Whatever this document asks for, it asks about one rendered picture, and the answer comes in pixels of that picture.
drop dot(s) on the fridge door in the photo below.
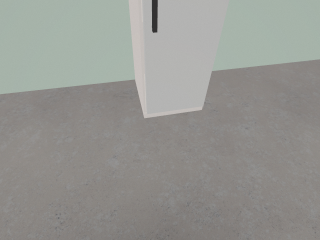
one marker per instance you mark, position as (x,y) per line
(179,57)

